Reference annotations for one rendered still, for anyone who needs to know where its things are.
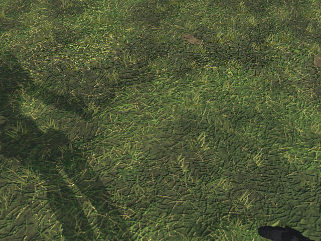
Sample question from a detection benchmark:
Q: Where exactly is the robot right hand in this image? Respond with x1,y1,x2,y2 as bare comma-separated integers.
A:
258,226,315,241

